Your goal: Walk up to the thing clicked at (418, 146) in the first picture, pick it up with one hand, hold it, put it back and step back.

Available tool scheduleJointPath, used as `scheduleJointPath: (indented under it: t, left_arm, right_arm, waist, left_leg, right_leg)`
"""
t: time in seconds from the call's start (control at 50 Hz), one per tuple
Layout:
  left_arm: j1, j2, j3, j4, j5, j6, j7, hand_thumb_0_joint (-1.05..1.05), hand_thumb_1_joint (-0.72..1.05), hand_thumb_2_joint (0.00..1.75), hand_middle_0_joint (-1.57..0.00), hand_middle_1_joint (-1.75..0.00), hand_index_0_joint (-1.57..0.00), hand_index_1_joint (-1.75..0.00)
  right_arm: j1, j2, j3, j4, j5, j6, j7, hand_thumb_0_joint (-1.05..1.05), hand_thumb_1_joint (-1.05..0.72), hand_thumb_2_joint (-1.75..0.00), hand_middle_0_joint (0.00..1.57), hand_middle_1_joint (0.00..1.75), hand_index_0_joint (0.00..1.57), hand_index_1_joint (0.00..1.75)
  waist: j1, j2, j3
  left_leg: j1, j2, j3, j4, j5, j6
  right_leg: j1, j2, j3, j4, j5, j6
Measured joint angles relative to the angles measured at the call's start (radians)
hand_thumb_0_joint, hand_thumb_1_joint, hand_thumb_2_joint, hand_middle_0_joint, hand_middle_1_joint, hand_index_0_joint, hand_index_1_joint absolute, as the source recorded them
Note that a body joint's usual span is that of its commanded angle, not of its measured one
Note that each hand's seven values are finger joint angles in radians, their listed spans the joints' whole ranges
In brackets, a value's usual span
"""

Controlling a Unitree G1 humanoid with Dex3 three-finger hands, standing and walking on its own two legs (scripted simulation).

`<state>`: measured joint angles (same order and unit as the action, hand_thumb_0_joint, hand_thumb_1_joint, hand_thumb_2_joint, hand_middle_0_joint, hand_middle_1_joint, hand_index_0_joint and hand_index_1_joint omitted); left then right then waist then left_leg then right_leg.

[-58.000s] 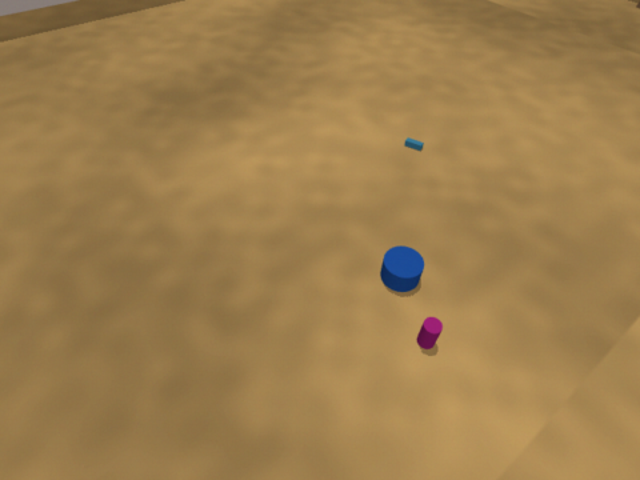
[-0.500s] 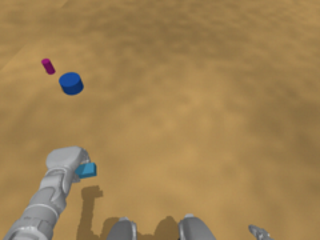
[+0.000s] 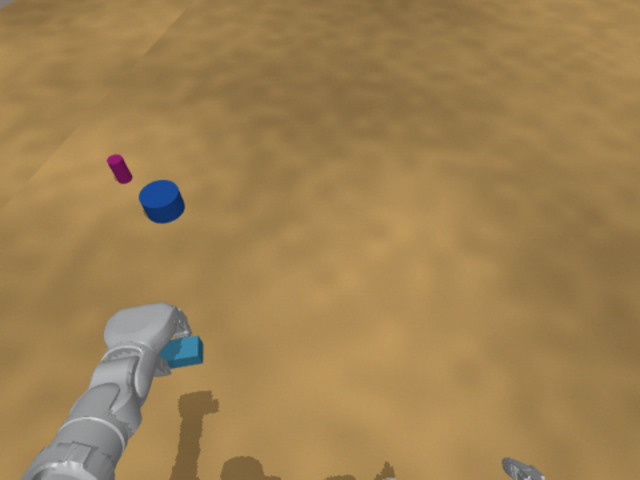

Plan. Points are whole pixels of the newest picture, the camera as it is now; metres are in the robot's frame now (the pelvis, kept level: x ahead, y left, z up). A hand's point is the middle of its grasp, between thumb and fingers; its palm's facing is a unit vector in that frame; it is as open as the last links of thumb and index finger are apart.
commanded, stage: hold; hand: left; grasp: from above
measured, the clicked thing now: (170, 354) +0.33 +0.22 -0.11
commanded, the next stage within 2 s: crouch in 1.80 s
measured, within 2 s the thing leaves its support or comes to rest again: neither
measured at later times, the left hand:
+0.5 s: hand (152, 346) +0.31 +0.22 -0.04, palm faces -0.44 -0.05 -0.90, open 6.2 cm
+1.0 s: hand (148, 358) +0.29 +0.21 -0.02, palm faces -0.44 -0.06 -0.89, open 6.2 cm
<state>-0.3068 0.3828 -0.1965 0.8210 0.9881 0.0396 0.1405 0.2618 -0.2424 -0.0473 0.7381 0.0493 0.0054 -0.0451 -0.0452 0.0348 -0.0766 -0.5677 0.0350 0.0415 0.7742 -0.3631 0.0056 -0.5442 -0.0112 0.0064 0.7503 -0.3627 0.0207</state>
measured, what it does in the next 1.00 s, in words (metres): stands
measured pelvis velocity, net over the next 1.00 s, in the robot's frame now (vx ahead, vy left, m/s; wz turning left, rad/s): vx -0.01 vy -0.01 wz -0.01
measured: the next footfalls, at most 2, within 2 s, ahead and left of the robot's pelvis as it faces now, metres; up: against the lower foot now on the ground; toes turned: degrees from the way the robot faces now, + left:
none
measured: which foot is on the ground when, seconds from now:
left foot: down 0.00-1.00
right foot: down 0.00-1.00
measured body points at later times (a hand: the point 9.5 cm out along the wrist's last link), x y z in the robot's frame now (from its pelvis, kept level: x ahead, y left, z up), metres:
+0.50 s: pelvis +0.01 +0.00 +0.02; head +0.03 -0.02 +0.47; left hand +0.33 +0.22 +0.01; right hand +0.12 -0.27 -0.10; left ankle +0.01 +0.11 -0.71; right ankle +0.01 -0.14 -0.71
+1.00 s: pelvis -0.01 -0.01 +0.02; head +0.00 -0.03 +0.47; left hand +0.31 +0.21 +0.03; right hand +0.12 -0.26 -0.09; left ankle +0.01 +0.11 -0.71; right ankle +0.01 -0.14 -0.71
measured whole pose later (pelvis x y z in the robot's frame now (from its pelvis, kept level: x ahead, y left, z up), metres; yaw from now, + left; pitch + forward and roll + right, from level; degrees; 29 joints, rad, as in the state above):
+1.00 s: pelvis -0.01 -0.01 +0.02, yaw -1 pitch +1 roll +0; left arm -0.24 0.39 -0.22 0.66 0.98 0.03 -0.01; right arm 0.22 -0.25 -0.03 0.67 0.07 0.07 -0.05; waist 0.00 0.05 -0.02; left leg -0.31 0.03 0.06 0.53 -0.25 0.00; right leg -0.31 -0.01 0.02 0.54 -0.26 0.01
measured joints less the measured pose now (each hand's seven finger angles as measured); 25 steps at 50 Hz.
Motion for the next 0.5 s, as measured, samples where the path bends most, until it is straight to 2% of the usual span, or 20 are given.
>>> scheduleJointPath:
  t: [0.5]
  left_arm:
    - [0.033, 0.002, -0.014, -0.089, 0.010, -0.005, -0.090, 0.01, 0.56, 0.00, -1.04, -0.13, -1.07, -0.08]
  right_arm:
    - [-0.018, -0.012, -0.003, -0.045, 0.011, 0.055, 0.008, 0.00, -0.91, -0.90, 0.20, 0.30, 0.20, 0.30]
  waist:
    - [0.026, 0.006, 0.022]
  left_leg:
    - [0.173, -0.003, 0.012, -0.149, 0.052, -0.005]
  right_leg:
    - [0.161, 0.000, 0.009, -0.132, 0.046, -0.004]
